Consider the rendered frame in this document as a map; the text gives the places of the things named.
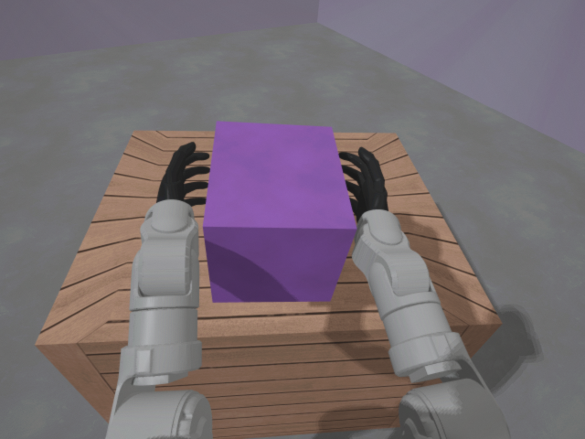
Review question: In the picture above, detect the left robot upper arm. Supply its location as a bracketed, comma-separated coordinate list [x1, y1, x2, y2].
[107, 390, 213, 439]

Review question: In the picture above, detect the left robot forearm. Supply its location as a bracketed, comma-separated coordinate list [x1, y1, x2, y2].
[105, 199, 202, 439]

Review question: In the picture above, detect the right robot upper arm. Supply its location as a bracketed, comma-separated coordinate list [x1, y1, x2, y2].
[399, 379, 510, 439]

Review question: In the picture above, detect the carton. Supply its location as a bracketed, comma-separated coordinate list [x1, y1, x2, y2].
[203, 121, 357, 303]

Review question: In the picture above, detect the right robot hand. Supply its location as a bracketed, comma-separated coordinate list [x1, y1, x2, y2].
[339, 147, 388, 222]

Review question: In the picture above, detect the right robot forearm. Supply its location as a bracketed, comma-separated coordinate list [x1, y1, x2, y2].
[352, 209, 511, 439]

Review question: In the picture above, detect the left robot hand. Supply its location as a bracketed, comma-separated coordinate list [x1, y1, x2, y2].
[156, 142, 210, 207]

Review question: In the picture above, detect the pedestal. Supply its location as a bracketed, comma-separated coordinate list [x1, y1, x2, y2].
[35, 131, 503, 439]

